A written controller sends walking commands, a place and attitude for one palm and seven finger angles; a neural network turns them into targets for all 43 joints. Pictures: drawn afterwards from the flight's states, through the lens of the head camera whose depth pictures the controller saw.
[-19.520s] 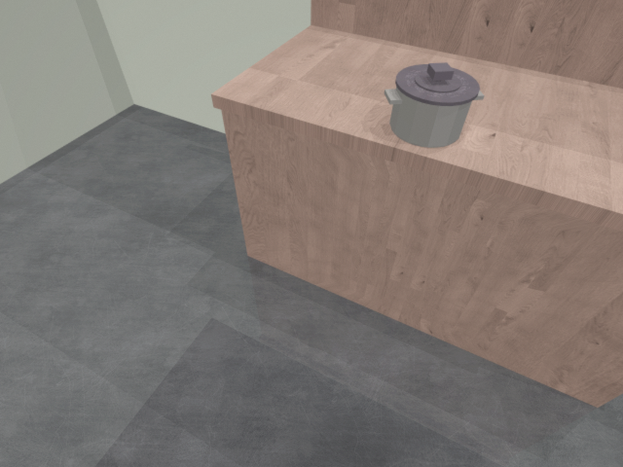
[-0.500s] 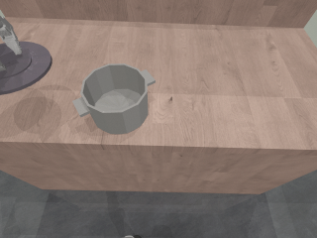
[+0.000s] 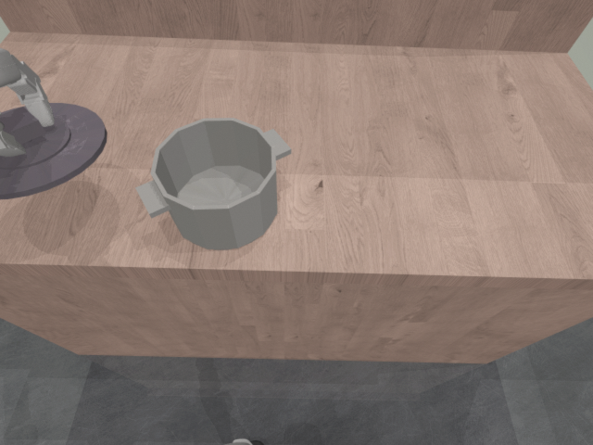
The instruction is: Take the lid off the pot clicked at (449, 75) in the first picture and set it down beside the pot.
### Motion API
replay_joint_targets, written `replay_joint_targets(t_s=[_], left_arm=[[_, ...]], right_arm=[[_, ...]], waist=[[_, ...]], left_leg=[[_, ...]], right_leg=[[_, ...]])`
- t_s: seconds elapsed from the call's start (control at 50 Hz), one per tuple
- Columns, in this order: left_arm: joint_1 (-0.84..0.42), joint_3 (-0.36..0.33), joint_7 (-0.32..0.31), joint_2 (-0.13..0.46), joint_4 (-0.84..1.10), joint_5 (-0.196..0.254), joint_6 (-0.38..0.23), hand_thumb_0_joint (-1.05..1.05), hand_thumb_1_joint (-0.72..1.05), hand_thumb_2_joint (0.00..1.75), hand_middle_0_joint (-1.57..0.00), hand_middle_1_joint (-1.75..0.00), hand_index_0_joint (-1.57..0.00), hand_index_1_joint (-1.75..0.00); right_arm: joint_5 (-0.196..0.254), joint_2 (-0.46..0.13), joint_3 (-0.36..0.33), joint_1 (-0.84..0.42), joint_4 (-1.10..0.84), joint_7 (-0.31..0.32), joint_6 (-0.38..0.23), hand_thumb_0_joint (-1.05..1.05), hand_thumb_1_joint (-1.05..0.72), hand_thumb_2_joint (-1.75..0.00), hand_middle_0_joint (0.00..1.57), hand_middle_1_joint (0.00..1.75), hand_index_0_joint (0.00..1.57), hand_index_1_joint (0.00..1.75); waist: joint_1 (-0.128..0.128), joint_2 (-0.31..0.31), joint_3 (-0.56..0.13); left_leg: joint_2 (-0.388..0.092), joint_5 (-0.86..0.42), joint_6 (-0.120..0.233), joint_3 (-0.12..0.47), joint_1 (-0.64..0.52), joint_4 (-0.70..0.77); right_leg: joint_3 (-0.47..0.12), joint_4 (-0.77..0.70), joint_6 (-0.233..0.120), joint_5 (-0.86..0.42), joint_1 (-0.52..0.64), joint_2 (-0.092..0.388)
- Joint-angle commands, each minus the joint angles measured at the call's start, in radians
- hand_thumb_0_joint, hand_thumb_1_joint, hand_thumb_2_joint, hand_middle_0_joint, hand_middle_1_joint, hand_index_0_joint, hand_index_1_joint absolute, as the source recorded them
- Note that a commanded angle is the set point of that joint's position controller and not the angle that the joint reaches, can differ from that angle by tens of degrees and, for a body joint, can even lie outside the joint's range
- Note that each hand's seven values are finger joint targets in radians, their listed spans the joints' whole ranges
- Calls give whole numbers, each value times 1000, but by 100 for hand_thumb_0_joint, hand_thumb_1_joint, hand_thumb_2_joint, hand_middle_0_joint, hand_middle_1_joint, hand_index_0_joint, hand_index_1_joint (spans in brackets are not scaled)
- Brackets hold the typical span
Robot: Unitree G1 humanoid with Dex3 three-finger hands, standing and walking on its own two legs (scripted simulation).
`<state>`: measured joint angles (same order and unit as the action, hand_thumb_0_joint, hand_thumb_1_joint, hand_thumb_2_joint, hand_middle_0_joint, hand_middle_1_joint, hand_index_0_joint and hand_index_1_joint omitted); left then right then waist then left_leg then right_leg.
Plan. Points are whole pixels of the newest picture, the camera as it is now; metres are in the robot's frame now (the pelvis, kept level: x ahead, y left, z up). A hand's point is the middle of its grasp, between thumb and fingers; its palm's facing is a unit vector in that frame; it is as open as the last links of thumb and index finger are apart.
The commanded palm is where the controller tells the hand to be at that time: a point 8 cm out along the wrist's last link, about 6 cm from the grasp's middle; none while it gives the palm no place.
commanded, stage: lower the lid onto the table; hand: left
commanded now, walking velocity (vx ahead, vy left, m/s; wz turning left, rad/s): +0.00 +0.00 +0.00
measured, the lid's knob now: (16, 127) +0.48 +0.34 +0.14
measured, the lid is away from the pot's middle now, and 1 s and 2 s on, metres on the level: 0.23 0.24 0.24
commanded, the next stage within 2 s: none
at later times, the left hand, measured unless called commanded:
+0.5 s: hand (26, 148) +0.46 +0.33 +0.13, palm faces -0.47 -0.13 -0.87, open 7.8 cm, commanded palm +0.50 +0.34 +0.21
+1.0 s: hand (33, 159) +0.47 +0.34 +0.10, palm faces -0.49 -0.13 -0.86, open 7.8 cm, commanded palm +0.51 +0.34 +0.18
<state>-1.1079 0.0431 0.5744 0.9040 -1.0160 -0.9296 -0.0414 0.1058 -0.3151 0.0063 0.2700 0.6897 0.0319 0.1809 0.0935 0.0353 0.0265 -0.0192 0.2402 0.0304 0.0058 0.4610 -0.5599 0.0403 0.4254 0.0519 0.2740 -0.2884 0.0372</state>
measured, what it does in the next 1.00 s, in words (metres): stands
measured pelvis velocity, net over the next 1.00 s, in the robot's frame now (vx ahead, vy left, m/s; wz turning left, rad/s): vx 0.00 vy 0.02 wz -0.03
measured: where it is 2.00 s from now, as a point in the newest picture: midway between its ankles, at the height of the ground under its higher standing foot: outside the picture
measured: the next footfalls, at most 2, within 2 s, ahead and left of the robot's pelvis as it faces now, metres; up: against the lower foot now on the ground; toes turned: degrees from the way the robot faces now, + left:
none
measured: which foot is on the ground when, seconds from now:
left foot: down 0.00-1.00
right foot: down 0.00-1.00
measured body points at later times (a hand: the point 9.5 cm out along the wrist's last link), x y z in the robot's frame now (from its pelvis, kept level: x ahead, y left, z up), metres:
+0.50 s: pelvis +0.00 +0.01 +0.00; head +0.08 +0.02 +0.44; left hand +0.48 +0.33 +0.18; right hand +0.02 -0.28 -0.12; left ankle +0.02 +0.10 -0.73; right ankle -0.05 -0.16 -0.73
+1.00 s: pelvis +0.00 +0.02 -0.01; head +0.10 +0.04 +0.43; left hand +0.49 +0.35 +0.15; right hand +0.01 -0.27 -0.12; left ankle +0.02 +0.10 -0.73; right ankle -0.05 -0.16 -0.73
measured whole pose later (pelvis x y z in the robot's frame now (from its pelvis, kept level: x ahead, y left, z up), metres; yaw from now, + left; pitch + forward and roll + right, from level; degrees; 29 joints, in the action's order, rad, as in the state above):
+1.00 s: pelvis +0.00 +0.02 -0.01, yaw -2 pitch +13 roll -4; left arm -1.05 0.02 0.51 0.91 -1.09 -0.95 -0.13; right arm 0.10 -0.31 0.01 0.32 0.71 0.06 0.15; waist 0.13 0.02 -0.01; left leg -0.02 0.30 0.05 -0.01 0.60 -0.68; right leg 0.01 0.53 0.05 0.31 -0.43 0.04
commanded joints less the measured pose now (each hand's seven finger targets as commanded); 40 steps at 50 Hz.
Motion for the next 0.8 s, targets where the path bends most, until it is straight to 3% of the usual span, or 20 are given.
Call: replay_joint_targets(t_s=[0.0, 0.04, 0.08, 0.12, 0.18, 0.2, 0.26, 0.32, 0.34, 0.36, 0.38, 0.4, 0.44, 0.5, 0.56, 0.66, 0.7, 0.72, 0.74, 0.78], left_arm=[[-551, -87, -67, 328, 279, 2, -13, 0, 56, 104, -88, -105, -84, -104], [-501, -96, -66, 329, 202, 9, -18, 0, 56, 104, -88, -105, -84, -104], [-508, -95, -66, 340, 196, 9, -20, 0, 56, 104, -88, -105, -84, -104], [-555, -80, -71, 330, 246, 5, -23, 0, 56, 104, -88, -105, -84, -104], [-517, -79, -77, 327, 198, 5, -27, 0, 56, 104, -88, -105, -84, -104], [-536, -52, -75, 298, 205, 8, -28, 0, 56, 104, -88, -105, -84, -104], [-519, -99, -81, 361, 217, 9, -43, 0, 56, 104, -88, -105, -84, -104], [-511, -70, -84, 331, 151, 6, -39, 0, 56, 104, -88, -105, -84, -104], [-531, -60, -85, 326, 183, 6, -42, 0, 56, 104, -88, -105, -84, -104], [-534, -61, -86, 326, 213, 7, -50, 0, 56, 104, -88, -105, -84, -104], [-519, -90, -94, 357, 192, -3, -52, 0, 56, 104, -88, -105, -84, -104], [-489, -77, -93, 344, 135, -3, -53, 0, 56, 104, -88, -105, -84, -104], [-522, -104, -94, 387, 173, 0, -56, 0, 56, 104, -88, -105, -84, -104], [-510, -87, -97, 358, 167, -4, -64, 0, 56, 104, -88, -105, -84, -104], [-487, -48, -90, 304, 152, 9, -66, 0, 56, 104, -88, -105, -84, -104], [-494, -103, -102, 374, 196, 1, -81, 0, 56, 104, -88, -105, -84, -104], [-467, -110, -101, 374, 142, 2, -79, 0, 56, 104, -88, -105, -84, -104], [-472, -89, -100, 351, 137, 2, -79, 0, 56, 104, -88, -105, -84, -104], [-470, -105, -103, 370, 146, -1, -80, 0, 56, 104, -88, -105, -84, -104], [-490, -139, -111, 408, 207, -15, -88, 0, 56, 104, -88, -105, -84, -104]], right_arm=[[-10, -183, -61, 82, -66, 18, -21, 0, -90, -90, 20, 30, 20, 30], [-6, -184, -57, 85, -60, 19, -24, 0, -90, -90, 20, 30, 20, 30], [-7, -189, -55, 82, -58, 18, -20, 0, -90, -90, 20, 30, 20, 30], [-7, -188, -58, 83, -59, 20, -20, 0, -90, -90, 20, 30, 20, 30], [-7, -191, -55, 92, -53, 25, -27, 0, -90, -90, 20, 30, 20, 30], [-6, -189, -55, 91, -50, 27, -29, 0, -90, -90, 20, 30, 20, 30], [-7, -194, -51, 91, -55, 35, -39, 0, -90, -90, 20, 30, 20, 30], [-4, -195, -49, 111, -41, 39, -39, 0, -90, -90, 20, 30, 20, 30], [-3, -195, -51, 108, -43, 39, -42, 0, -90, -90, 20, 30, 20, 30], [-7, -195, -51, 98, -47, 41, -49, 0, -90, -90, 20, 30, 20, 30], [-11, -196, -51, 121, -40, 43, -46, 0, -90, -90, 20, 30, 20, 30], [-5, -192, -47, 126, -41, 45, -50, 0, -90, -90, 20, 30, 20, 30], [-5, -200, -49, 125, -38, 46, -48, 0, -90, -90, 20, 30, 20, 30], [-7, -198, -52, 138, -33, 47, -49, 0, -90, -90, 20, 30, 20, 30], [-4, -198, -52, 133, -33, 49, -57, 0, -90, -90, 20, 30, 20, 30], [-11, -201, -54, 147, -31, 54, -59, 0, -90, -90, 20, 30, 20, 30], [-7, -202, -54, 161, -25, 52, -52, 0, -90, -90, 20, 30, 20, 30], [-7, -201, -55, 162, -23, 49, -51, 0, -90, -90, 20, 30, 20, 30], [-6, -203, -57, 167, -22, 48, -50, 0, -90, -90, 20, 30, 20, 30], [-16, -204, -59, 168, -27, 46, -47, 0, -90, -90, 20, 30, 20, 30]], waist=[[11, 162, -510], [12, 116, -452], [13, 100, -461], [14, 141, -475], [18, 124, -459], [23, 137, -457], [10, 128, -493], [26, 107, -433], [25, 140, -443], [15, 169, -470], [21, 149, -488], [27, 116, -459], [22, 123, -480], [27, 169, -481], [27, 151, -468], [23, 174, -540], [32, 141, -503], [34, 161, -489], [31, 156, -492], [22, 212, -544]], left_leg=[[41, -455, 69, 18, -500, -7], [44, -392, 69, 10, -440, -7], [47, -376, 71, 2, -415, -9], [44, -369, 67, 10, -442, -4], [43, -356, 66, 8, -424, -12], [42, -345, 66, 6, -432, -10], [40, -370, 67, 7, -425, -14], [43, -282, 64, 5, -387, -12], [43, -276, 62, 3, -396, -9], [38, -331, 63, 6, -422, -17], [42, -331, 65, 9, -423, -29], [46, -305, 65, 4, -389, -30], [45, -281, 65, 1, -377, -26], [37, -366, 61, 14, -421, -44], [33, -372, 62, 14, -419, -44], [33, -441, 64, 17, -445, -70], [34, -407, 63, 15, -411, -74], [35, -399, 61, 16, -404, -74], [31, -401, 59, 20, -413, -76], [29, -493, 58, 31, -465, -88]], right_leg=[[59, -14, -72, -308, -65, -103], [62, -15, -72, -301, -65, -101], [55, -10, -70, -315, -49, -97], [59, -13, -74, -293, -62, -98], [56, -7, -74, -283, -77, -100], [58, -9, -73, -280, -88, -99], [52, 1, -76, -304, -61, -96], [59, 0, -73, -256, -96, -101], [56, 0, -75, -250, -101, -100], [56, 8, -78, -270, -102, -97], [54, 14, -75, -267, -97, -104], [54, 14, -73, -268, -98, -104], [48, 14, -73, -275, -78, -99], [57, 27, -74, -273, -133, -106], [59, 32, -75, -267, -155, -106], [51, 50, -74, -302, -152, -108], [54, 51, -68, -281, -168, -109], [55, 50, -70, -272, -182, -109], [57, 52, -71, -265, -188, -110], [55, 68, -72, -281, -192, -115]])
